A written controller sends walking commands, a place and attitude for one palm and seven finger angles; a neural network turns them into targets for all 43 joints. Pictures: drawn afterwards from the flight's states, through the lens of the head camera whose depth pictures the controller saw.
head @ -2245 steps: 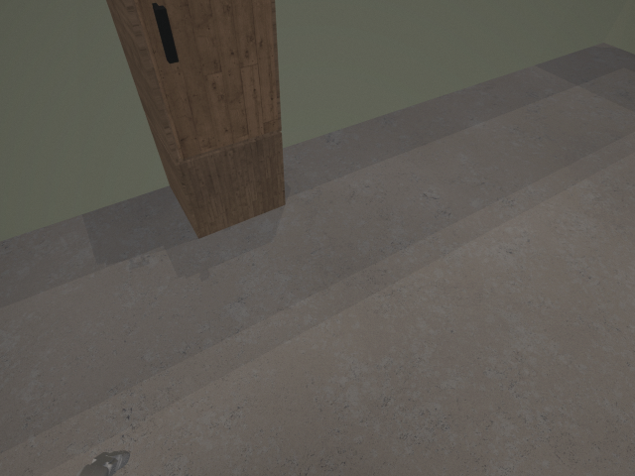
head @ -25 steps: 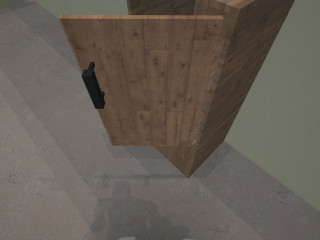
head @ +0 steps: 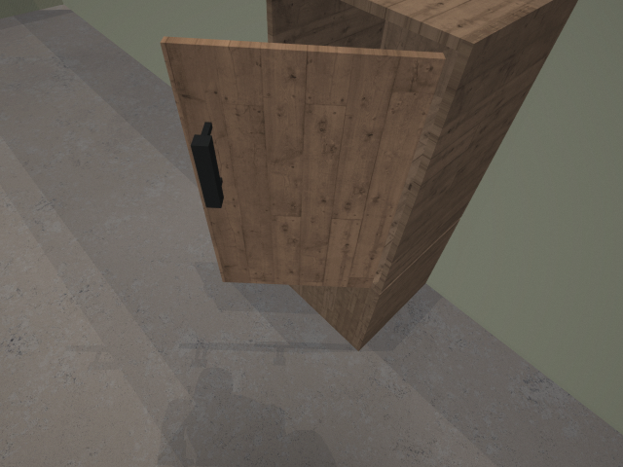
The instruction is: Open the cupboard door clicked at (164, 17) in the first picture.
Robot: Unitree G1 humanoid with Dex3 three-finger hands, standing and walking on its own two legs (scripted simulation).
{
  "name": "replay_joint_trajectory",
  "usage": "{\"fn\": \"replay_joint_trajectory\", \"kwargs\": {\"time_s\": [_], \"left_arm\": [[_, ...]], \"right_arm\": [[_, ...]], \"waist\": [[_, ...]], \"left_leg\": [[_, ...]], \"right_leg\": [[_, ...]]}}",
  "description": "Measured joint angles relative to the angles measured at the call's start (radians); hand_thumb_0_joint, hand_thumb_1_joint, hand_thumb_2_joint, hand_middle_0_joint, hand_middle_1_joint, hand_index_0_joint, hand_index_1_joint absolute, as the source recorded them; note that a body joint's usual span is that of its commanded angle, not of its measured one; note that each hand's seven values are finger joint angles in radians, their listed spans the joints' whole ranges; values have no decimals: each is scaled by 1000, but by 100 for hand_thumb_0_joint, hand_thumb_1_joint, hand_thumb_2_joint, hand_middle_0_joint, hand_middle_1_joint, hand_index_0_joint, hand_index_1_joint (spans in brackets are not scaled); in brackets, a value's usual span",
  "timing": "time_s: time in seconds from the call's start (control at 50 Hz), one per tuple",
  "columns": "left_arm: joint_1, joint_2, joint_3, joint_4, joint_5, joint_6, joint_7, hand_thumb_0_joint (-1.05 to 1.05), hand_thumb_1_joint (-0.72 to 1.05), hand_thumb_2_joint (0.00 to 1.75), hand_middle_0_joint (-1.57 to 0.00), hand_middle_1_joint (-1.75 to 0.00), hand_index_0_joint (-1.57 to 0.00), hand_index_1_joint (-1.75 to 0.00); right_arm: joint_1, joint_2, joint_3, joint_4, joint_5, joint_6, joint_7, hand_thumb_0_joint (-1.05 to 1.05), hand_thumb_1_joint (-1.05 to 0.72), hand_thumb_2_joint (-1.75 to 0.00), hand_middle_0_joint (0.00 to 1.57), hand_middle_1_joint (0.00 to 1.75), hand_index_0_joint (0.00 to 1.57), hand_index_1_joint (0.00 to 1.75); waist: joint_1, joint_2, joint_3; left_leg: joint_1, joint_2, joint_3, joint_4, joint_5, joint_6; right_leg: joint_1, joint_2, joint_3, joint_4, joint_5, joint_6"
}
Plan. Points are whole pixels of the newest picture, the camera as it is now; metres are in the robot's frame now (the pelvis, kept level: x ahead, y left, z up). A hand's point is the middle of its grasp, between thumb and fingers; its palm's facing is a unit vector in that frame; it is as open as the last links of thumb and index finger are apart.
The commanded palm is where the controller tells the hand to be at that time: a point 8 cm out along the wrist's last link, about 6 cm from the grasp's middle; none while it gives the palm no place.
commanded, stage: come to a stop and stand still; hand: left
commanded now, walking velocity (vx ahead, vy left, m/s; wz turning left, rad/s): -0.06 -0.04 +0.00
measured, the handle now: (211, 165) +0.55 +0.18 +0.06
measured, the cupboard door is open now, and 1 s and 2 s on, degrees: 45 45 45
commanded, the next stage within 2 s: look again from close up in 0.50 s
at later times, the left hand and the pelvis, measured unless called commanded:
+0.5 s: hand out of the picture +0.03 +0.15 -0.18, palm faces +0.01 -0.97 -0.22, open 7.3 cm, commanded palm none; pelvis -0.01 -0.03 -0.01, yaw -1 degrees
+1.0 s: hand out of the picture -0.06 +0.13 -0.18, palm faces +0.03 -0.99 -0.16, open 7.4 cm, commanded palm none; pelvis -0.03 -0.03 -0.01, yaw +0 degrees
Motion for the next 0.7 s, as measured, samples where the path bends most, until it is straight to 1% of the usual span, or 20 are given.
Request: {"fn": "replay_joint_trajectory", "kwargs": {"time_s": [0.04, 0.06, 0.08, 0.1, 0.12, 0.14, 0.16, 0.18, 0.2, 0.22, 0.26, 0.3, 0.34, 0.42, 0.54, 0.7], "left_arm": [[-23, -3, -1, 0, -5, -2, 0, 1, 91, 90, -19, -30, -20, -30], [-35, -6, -2, -1, -7, -5, 0, 1, 91, 90, -19, -30, -20, -30], [-45, -8, -4, -2, -10, -10, 0, 1, 91, 90, -19, -30, -20, -30], [-52, -7, -9, 1, -8, -28, 5, 1, 91, 90, -19, -30, -20, -30], [-55, -4, -11, 2, -6, -48, 12, 1, 91, 90, -19, -30, -20, -30], [-62, -11, -13, 6, -6, -59, 19, 1, 91, 90, -19, -30, -20, -30], [-67, -21, -20, 9, -3, -64, 24, 0, 91, 90, -19, -30, -20, -30], [-71, -29, -25, 10, -1, -66, 31, 0, 91, 90, -19, -30, -20, -30], [-73, -33, -28, 12, -1, -67, 37, 0, 92, 90, -20, -30, -20, -30], [-72, -33, -31, 17, -3, -67, 40, 0, 93, 90, -20, -30, -20, -30], [-67, -20, -30, 34, -11, -57, 47, 0, 94, 90, -20, -30, -20, -30], [-59, -14, -32, 46, -13, -45, 48, 0, 94, 90, -20, -30, -20, -30], [-51, -15, -38, 53, -12, -44, 45, 0, 94, 90, -20, -30, -20, -30], [-25, -18, -47, 58, -9, -50, 38, 0, 94, 90, -20, -30, -20, -30], [27, -18, -56, 70, -6, -43, 30, 0, 92, 90, -20, -30, -20, -30], [92, -28, -59, 93, -8, -40, 25, 0, 91, 90, -20, -30, -20, -30]], "right_arm": [[-2, 1, 0, 3, 1, -1, -3, 0, -91, -90, 20, 30, 20, 30], [-3, 0, -1, 6, 4, 1, -4, 0, -91, -90, 20, 30, 20, 30], [-2, -2, -3, 9, 8, 2, -5, 0, -91, -90, 20, 30, 20, 30], [-1, -6, -7, 15, 18, 3, 1, 0, -91, -90, 20, 30, 20, 30], [-3, -11, -10, 15, 27, 8, 8, 0, -91, -90, 20, 30, 20, 30], [-16, -25, -14, 11, 30, 15, 12, 0, -91, -90, 20, 30, 20, 30], [-33, -40, -21, 3, 32, 20, 10, 0, -91, -90, 20, 30, 20, 30], [-49, -54, -30, -5, 34, 22, 8, 0, -91, -90, 20, 30, 20, 30], [-65, -66, -35, -13, 34, 23, 6, 0, -91, -90, 20, 30, 20, 30], [-80, -73, -40, -18, 33, 23, 6, 0, -91, -90, 20, 30, 20, 30], [-105, -71, -40, -23, 30, 18, 7, 0, -91, -90, 20, 30, 20, 30], [-119, -73, -34, -32, 27, 8, 6, 0, -91, -90, 20, 30, 19, 30], [-139, -77, -30, -39, 27, 6, 3, 0, -91, -90, 20, 30, 19, 30], [-182, -96, -30, -49, 27, 12, -1, 1, -93, -90, 20, 30, 19, 30], [-200, -99, -26, -54, 28, 14, 9, 0, -94, -90, 20, 30, 20, 30], [-146, -95, -15, -10, 30, 21, 18, 0, -93, -90, 20, 30, 20, 30]], "waist": [[-8, 6, 25], [-11, 8, 35], [-11, 8, 43], [-7, 3, 40], [-2, -7, 40], [-3, 7, 47], [-9, 27, 56], [-16, 44, 62], [-19, 54, 63], [-21, 53, 60], [-19, 20, 38], [-9, 6, 5], [4, 9, -17], [20, 24, -36], [33, 25, -39], [39, 13, -24]], "left_leg": [[-8, 10, 1, 10, -5, -11], [-13, 15, 3, 21, -12, -17], [-19, 17, 5, 39, -22, -24], [-43, 17, 10, 81, -41, -31], [-80, 14, 19, 156, -70, -37], [-119, 28, 14, 243, -100, -39], [-149, 43, 9, 301, -123, -41], [-168, 50, 8, 321, -129, -44], [-175, 49, 14, 310, -119, -46], [-169, 47, 26, 292, -106, -35], [-139, 31, 40, 267, -97, -24], [-115, 23, 44, 239, -86, -26], [-96, 22, 46, 216, -74, -28], [-70, 17, 47, 176, -48, -29], [-51, 11, 48, 122, -3, -30], [-52, 8, 40, 87, 33, -29]], "right_leg": [[20, -4, -10, -71, 0, -1], [38, -5, -13, -128, 27, -1], [65, -6, -17, -204, 84, 1], [88, -10, -15, -282, 204, 5], [105, -17, -10, -324, 305, 5], [106, -4, -15, -314, 271, 6], [106, 11, -24, -295, 221, 6], [111, 22, -33, -285, 184, 5], [115, 28, -38, -277, 163, 5], [118, 28, -38, -265, 150, 5], [126, 11, -27, -244, 133, 6], [141, 5, -24, -250, 133, 10], [158, 4, -22, -268, 142, 8], [180, 1, -21, -300, 165, 6], [194, -3, -21, -341, 200, 4], [200, -4, -29, -383, 237, 3]]}}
